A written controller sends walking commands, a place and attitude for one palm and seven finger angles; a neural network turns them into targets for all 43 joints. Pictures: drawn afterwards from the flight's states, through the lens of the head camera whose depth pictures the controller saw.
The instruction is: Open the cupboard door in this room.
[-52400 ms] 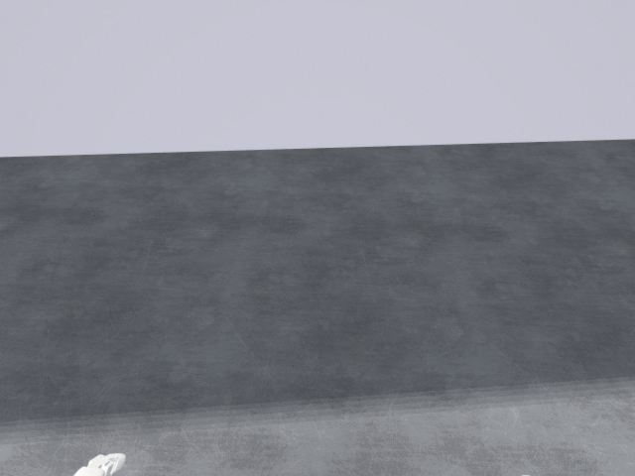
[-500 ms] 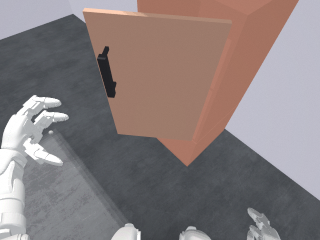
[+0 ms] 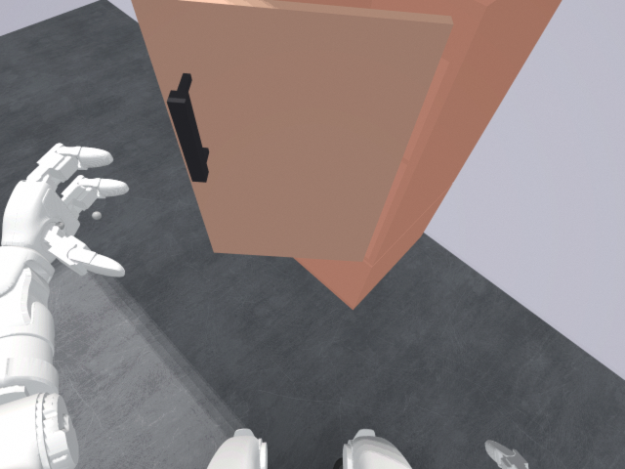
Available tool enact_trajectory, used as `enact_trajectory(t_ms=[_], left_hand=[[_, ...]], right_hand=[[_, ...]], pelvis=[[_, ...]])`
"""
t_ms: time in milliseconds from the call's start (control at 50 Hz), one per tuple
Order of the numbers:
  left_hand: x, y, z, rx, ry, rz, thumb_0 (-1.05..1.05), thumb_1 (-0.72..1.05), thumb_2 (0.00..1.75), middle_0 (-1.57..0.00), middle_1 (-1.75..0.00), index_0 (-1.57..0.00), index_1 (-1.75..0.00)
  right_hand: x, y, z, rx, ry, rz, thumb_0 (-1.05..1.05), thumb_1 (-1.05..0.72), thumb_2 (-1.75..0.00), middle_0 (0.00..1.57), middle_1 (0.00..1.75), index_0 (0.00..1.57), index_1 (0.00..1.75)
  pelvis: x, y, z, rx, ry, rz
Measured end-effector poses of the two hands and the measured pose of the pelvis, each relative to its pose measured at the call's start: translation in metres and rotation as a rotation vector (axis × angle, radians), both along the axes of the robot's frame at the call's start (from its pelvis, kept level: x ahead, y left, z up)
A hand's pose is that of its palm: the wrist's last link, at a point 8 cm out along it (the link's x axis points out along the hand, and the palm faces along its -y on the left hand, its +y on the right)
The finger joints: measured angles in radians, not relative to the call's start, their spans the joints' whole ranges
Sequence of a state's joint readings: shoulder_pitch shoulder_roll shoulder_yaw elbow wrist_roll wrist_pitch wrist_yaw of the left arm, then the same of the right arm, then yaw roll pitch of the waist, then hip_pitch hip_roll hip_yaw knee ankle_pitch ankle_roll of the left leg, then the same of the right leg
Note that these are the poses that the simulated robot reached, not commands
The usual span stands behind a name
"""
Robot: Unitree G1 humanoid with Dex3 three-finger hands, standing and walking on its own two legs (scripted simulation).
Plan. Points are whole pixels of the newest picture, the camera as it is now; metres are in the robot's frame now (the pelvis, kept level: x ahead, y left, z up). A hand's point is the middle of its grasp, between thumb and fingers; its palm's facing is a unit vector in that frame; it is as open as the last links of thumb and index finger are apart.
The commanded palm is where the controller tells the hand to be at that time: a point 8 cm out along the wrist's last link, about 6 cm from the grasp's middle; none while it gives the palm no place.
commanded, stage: move the hooked fingers beside the handle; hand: left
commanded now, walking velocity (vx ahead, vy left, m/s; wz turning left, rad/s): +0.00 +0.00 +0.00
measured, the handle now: (193, 131) +0.56 +0.18 +0.06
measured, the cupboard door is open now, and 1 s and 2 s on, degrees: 41 41 41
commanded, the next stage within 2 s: slide the fingers in behind the handle in 1.54 s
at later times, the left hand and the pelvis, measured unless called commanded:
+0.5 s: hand (125, 170) +0.47 +0.25 +0.07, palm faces -0.05 -1.00 +0.00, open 14.0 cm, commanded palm +0.46 +0.29 +0.06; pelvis +0.00 +0.01 -0.01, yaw -1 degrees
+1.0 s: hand (142, 153) +0.51 +0.24 +0.06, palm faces -0.04 -1.00 -0.02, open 14.0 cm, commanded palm +0.49 +0.28 +0.06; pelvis +0.00 +0.00 -0.01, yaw -2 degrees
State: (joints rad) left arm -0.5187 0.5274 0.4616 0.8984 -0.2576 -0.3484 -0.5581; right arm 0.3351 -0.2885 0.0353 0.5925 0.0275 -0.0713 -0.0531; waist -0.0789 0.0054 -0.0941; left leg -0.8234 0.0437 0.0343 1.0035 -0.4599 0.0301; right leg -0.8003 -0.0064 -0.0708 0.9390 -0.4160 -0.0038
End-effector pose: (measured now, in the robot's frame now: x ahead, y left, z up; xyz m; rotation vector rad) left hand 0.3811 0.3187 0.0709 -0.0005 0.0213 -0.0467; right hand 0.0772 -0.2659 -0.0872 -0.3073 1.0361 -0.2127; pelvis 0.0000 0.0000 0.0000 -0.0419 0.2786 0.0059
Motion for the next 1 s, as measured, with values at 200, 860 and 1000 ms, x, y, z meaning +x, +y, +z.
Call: enact_trajectory(t_ms=[200, 860, 1000], left_hand=[[0.024, -0.001, -0.001, -0.001, 0.002, 0.0, -0.02, -0.5, 0.3, -0.3, -1.2, -0.3, -1.2], [0.115, -0.032, 0.001, 0.018, 0.013, 0.0, -0.02, -0.5, 0.3, -0.3, -1.2, -0.3, -1.2], [0.109, -0.026, -0.007, 0.02, 0.042, 0.011, -0.02, -0.5, 0.3, -0.3, -1.2, -0.3, -1.2]], right_hand=[[-0.013, 0.008, -0.005, 0.005, 0.06, -0.016, 0.01, -0.9, -0.9, 0.21, 0.3, 0.21, 0.3], [-0.1, 0.007, -0.014, 0.001, 0.349, -0.161, 0.0, -0.9, -0.9, 0.21, 0.3, 0.21, 0.3], [-0.095, 0.006, -0.013, 0.009, 0.348, -0.162, 0.0, -0.9, -0.9, 0.21, 0.3, 0.21, 0.3]], pelvis=[[-0.002, 0.007, -0.004, -0.007, 0.02, -0.003], [-0.001, 0.006, -0.014, -0.019, 0.112, -0.025], [0.002, 0.003, -0.013, -0.017, 0.111, -0.03]])
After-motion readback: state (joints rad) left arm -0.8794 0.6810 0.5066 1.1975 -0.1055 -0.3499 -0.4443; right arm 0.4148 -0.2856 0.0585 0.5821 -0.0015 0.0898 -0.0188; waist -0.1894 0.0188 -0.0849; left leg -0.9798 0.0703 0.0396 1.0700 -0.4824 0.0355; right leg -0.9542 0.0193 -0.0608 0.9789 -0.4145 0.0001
